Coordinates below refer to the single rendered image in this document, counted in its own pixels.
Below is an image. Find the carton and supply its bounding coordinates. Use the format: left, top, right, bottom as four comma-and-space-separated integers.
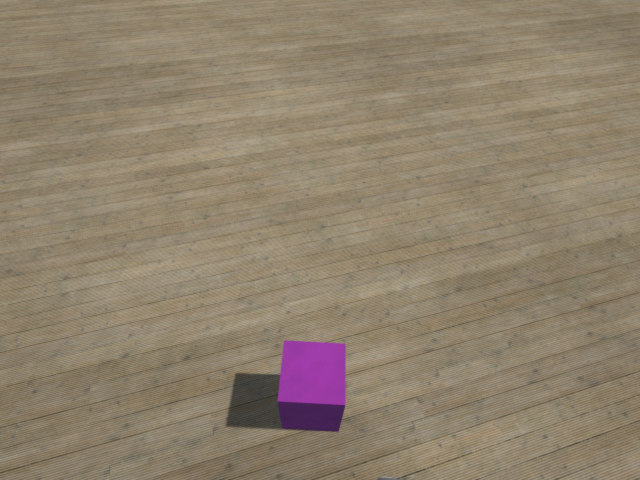
277, 340, 346, 432

